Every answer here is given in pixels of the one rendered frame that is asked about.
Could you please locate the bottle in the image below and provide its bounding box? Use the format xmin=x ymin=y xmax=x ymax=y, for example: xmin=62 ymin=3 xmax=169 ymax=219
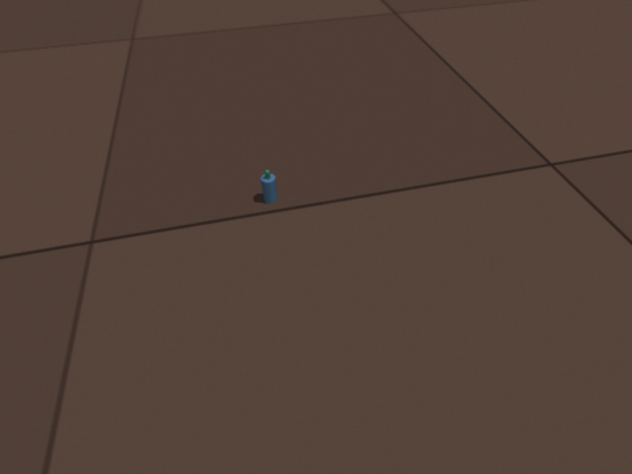
xmin=261 ymin=170 xmax=277 ymax=203

